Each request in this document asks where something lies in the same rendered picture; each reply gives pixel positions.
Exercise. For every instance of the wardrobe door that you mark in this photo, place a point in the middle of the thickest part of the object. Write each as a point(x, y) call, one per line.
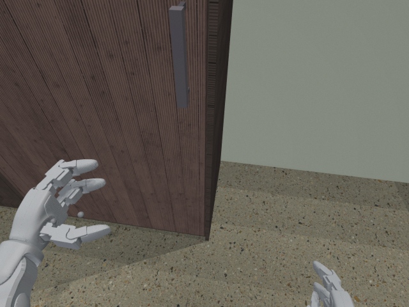
point(94, 79)
point(7, 190)

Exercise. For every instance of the left robot hand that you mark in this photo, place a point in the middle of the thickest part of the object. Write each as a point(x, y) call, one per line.
point(32, 219)

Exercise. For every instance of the right robot hand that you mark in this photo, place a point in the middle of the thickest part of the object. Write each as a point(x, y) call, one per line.
point(332, 295)

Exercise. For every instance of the robot left forearm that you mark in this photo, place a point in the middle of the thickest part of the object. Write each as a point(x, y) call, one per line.
point(19, 261)

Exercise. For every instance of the handle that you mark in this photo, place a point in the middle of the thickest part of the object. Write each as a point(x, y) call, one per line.
point(178, 39)

